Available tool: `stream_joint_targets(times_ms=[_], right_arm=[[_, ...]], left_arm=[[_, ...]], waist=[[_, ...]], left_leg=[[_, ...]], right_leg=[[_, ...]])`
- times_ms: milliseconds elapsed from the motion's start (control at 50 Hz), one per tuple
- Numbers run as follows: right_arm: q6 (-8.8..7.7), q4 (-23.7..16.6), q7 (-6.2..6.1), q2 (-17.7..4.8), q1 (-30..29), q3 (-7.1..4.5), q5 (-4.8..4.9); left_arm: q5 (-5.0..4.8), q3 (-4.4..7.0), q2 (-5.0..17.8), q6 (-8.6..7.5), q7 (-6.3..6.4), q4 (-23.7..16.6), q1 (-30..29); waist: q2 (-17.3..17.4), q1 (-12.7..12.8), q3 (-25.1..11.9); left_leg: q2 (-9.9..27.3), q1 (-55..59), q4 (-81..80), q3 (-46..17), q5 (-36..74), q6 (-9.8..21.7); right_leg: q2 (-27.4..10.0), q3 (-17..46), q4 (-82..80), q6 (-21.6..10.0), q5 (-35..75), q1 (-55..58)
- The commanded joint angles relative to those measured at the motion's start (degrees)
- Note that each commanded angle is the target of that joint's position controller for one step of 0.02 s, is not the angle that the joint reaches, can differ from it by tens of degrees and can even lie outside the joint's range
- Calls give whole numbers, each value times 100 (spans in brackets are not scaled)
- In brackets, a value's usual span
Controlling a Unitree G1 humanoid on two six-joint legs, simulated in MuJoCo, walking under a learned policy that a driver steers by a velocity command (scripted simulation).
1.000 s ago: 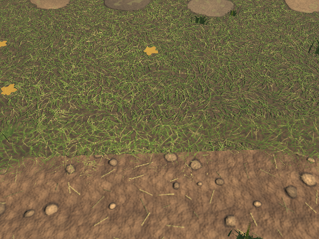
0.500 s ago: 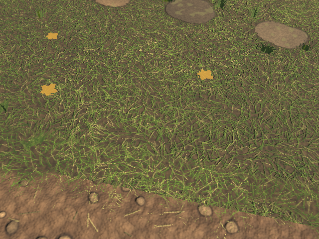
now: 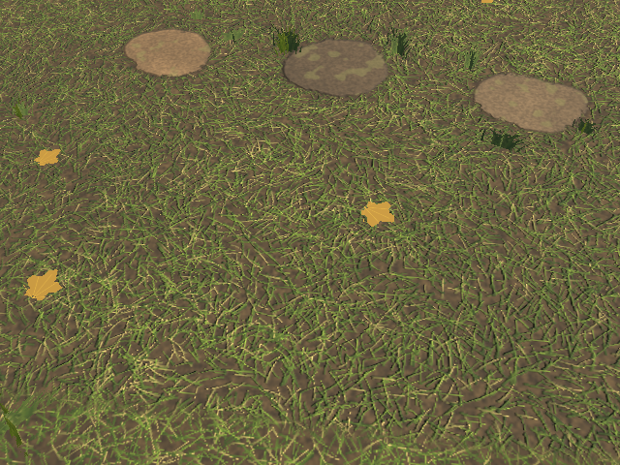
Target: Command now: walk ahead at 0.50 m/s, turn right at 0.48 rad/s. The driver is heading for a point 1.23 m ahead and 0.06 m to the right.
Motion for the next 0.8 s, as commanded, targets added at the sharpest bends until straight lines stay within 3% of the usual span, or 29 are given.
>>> stream_joint_targets(times_ms=[20, 120, 160, 200, 220, 240, 260, 280, 300, 320, 360, 400, 500, 560, 640, 680, 700, 720, 740, 760, 780, 800], right_arm=[[-39, -503, 16, -377, -546, -53, 36], [-118, -800, 24, -412, -1230, -7, 113], [-166, -813, 7, -529, -1053, -32, 129], [-230, -584, -63, -729, -234, -116, 142], [-306, -411, -137, -926, 450, -197, 96], [-343, -372, -247, -1369, 1361, -305, -32], [-235, -397, -276, -1810, 1334, -416, -72], [-152, -401, -248, -1367, 1058, -393, 14], [-150, -484, -221, -842, 731, -268, 63], [-166, -458, -194, -617, 530, -204, 64], [-240, -331, -196, -524, 615, -172, 90], [-349, -217, -157, -558, 812, -199, 152], [-422, 87, -83, -592, 1222, -230, 153], [-395, 293, -39, -601, 1400, -220, 207], [-307, 577, -37, -833, 1843, -272, 204], [-251, 673, -58, -958, 1870, -309, 181], [-227, 713, -67, -979, 1842, -314, 201], [-215, 734, -63, -875, 1842, -280, 249], [-241, 506, -50, -586, 1731, -191, 295], [-218, 328, -57, 93, 2320, -57, 400], [-119, 487, -131, -657, 2020, -263, 254], [-109, 428, -99, -625, 1692, -302, 254]], left_arm=[[-10, 231, 919, -63, 34, -288, 228], [81, 268, 971, -17, 94, -287, 555], [108, 299, 1049, -9, 138, -378, 370], [108, 331, 1158, -27, 133, -500, 14], [57, 313, 1102, -69, 84, -518, -52], [-16, 202, 707, -127, 40, -697, -31], [-148, 117, 293, -101, 49, -853, 646], [67, 163, 790, 7, 109, -668, 571], [136, 195, 863, 42, 57, -653, 138], [137, 180, 749, 56, -4, -702, -112], [226, 174, 654, 174, -114, -724, -207], [221, 156, 582, 258, -177, -804, -327], [234, 56, 410, 251, -254, -1076, -1141], [254, -68, 273, 191, -280, -1269, -1807], [219, -157, 292, 99, -239, -1423, -2397], [213, -135, 405, 28, -161, -1384, -2207], [238, -94, 486, -26, -107, -1234, -1748], [316, -14, 662, -109, -33, -938, -907], [450, 113, 1115, -163, 66, -775, 91], [431, 248, 1692, -110, 121, -778, 247], [232, 209, 1332, -46, 122, -804, 49], [195, 79, 901, -59, 113, -819, -450]], waist=[[-553, 65, 21], [-619, 307, -53], [-678, 135, -95], [-672, -278, -354], [-344, -626, -732], [339, -942, -1596], [1569, -538, -2028], [784, -417, -1451], [125, -407, -734], [13, -329, -374], [443, -220, -185], [445, -184, -253], [303, -261, -53], [322, -336, 68], [344, -495, 114], [378, -352, 45], [316, -111, -158], [66, 246, -661], [-525, 641, -1454], [-1781, 365, -2092], [-879, 433, -1676], [-724, 184, -813]], left_leg=[[-167, -74, -710, 264, 701, -140], [-414, 46, -1501, 230, 777, -57], [-485, 565, -1897, 118, 521, 55], [-689, 1872, -2327, 163, 156, 228], [-482, 2923, -2671, -2, 213, 399], [824, 4203, -2853, -1248, -974, 704], [2121, 5250, -3470, -3702, -1444, 1349], [2016, 4632, -3549, -3985, -2215, 1429], [1683, 3868, -3662, -3055, -2013, 1285], [1371, 3344, -3796, -2213, -1141, 1163], [963, 2901, -3951, -1150, -6, 970], [922, 2893, -4006, -705, 817, 998], [851, 3021, -4282, -18, 1447, 1175], [612, 2895, -4297, 306, 1701, 1142], [743, 3161, -4003, 71, 2310, 1174], [838, 3370, -3586, -73, 2895, 1133], [745, 3361, -3032, -16, 3405, 1059], [458, 2998, -2022, 206, 3308, 943], [134, 1934, -467, 411, 1603, 813], [-737, 98, 1265, 675, -2068, 631], [-522, -224, 1765, 71, -1920, 712], [-291, -307, 1701, -34, -1414, 747]], right_leg=[[-1320, 1285, -615, -651, 1223, -126], [-1419, 1562, -61, -556, 2043, 441], [-1495, 1766, 200, -416, 2165, 427], [-1366, 1829, 826, -204, 2570, 76], [-1015, 1571, 1780, -61, 2471, -237], [-667, 1038, 3305, 84, 1185, -853], [159, 315, 4613, 241, -2323, -2519], [-419, 218, 5214, 192, -2068, -3088], [-639, 210, 5221, 203, -1486, -3044], [-803, 138, 5029, 261, -1133, -2902], [-992, 20, 4834, 364, -919, -2668], [-1006, -46, 4853, 411, -721, -2694], [-987, 23, 4039, 531, 38, -3243], [-969, -369, 2765, 558, 509, -2826], [-939, -798, 1824, 465, 333, -2226], [-815, -797, 1509, 346, -41, -1813], [-687, -813, 1161, 262, -69, -1165], [-727, -728, 851, 125, 174, 75], [-1969, 520, 723, -142, -441, 1570], [-3547, 2801, 218, -703, -549, 2802], [-3360, 2847, 15, -710, -958, 2099], [-3018, 1964, -161, -547, -836, 1370]])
